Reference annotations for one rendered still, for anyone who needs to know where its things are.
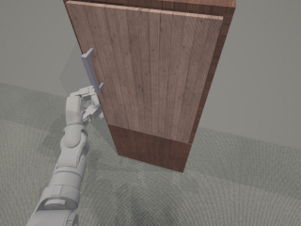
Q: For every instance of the left robot upper arm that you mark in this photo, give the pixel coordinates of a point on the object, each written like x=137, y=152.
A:
x=54, y=218

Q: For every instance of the robot left hand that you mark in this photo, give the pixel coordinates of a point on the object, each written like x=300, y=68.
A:
x=78, y=113

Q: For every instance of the left robot forearm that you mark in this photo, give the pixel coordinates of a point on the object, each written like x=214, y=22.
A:
x=63, y=191

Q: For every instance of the handle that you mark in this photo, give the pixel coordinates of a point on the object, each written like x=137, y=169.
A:
x=90, y=72

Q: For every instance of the cupboard door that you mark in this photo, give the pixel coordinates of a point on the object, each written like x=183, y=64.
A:
x=153, y=64

